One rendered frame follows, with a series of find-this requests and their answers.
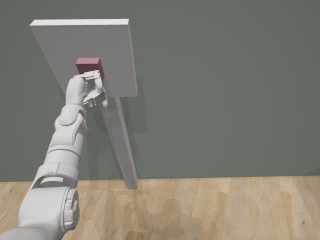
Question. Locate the robot left forearm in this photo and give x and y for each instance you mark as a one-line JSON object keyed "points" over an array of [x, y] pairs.
{"points": [[60, 167]]}

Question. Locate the button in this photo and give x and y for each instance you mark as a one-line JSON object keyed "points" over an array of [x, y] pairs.
{"points": [[88, 65]]}

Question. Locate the left robot hand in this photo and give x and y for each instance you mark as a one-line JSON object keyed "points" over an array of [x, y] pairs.
{"points": [[77, 92]]}

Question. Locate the robot left upper arm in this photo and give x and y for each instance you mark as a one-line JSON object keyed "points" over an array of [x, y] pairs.
{"points": [[47, 214]]}

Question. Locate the panel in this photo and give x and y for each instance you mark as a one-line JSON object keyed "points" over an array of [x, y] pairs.
{"points": [[63, 41]]}

